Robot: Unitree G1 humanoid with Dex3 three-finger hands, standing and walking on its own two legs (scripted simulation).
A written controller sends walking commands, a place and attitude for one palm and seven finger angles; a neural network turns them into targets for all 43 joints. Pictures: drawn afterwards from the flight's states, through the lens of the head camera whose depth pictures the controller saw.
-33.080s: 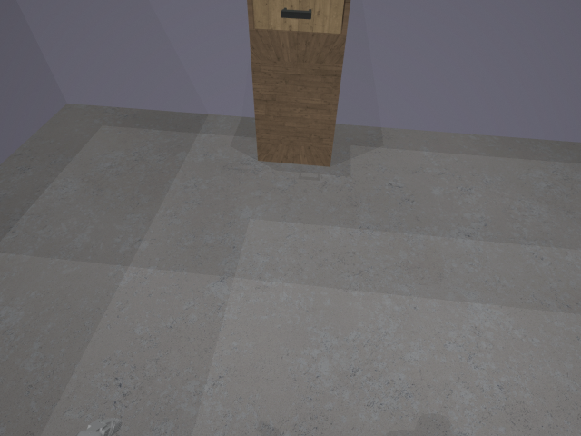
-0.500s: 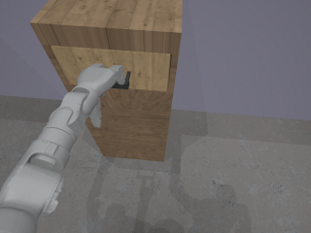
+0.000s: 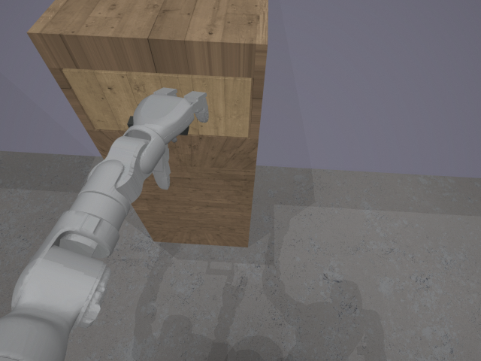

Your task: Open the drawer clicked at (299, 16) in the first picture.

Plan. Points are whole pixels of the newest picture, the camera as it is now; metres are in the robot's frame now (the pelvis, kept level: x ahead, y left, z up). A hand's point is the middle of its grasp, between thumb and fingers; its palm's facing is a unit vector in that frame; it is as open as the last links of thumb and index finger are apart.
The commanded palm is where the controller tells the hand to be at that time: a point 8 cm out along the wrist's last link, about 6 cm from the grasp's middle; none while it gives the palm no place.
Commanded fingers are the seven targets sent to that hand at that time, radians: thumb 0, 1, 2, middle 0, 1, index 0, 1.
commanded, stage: re-aim the fingers above the handle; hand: left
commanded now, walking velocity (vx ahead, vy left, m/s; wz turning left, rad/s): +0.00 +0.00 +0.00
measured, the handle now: (161, 118) +0.57 +0.15 +0.03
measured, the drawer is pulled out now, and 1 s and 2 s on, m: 0.00 0.00 0.00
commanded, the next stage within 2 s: lower the fingers behind the handle in 0.18 s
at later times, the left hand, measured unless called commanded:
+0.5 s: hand (169, 137) +0.48 +0.12 +0.08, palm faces -0.08 -0.09 -0.99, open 13.9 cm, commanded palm +0.47 +0.15 +0.13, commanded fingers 0.00 -0.50 0.30 -0.30 -1.20 -0.30 -1.20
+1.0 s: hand (166, 141) +0.49 +0.13 +0.05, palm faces -0.04 -0.07 -1.00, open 13.9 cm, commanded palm +0.47 +0.15 +0.09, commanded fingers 0.00 -0.50 0.30 -0.30 -1.20 -0.30 -1.20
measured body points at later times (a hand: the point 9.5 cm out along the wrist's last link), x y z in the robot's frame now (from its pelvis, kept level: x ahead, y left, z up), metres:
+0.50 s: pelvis +0.00 -0.01 +0.00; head +0.07 -0.01 +0.44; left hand +0.48 +0.12 +0.13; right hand +0.05 -0.29 -0.12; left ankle -0.02 +0.10 -0.72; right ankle -0.02 -0.12 -0.72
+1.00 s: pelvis +0.00 -0.01 -0.01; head +0.08 -0.02 +0.43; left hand +0.49 +0.13 +0.11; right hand +0.00 -0.28 -0.14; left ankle -0.02 +0.10 -0.72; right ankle -0.02 -0.12 -0.72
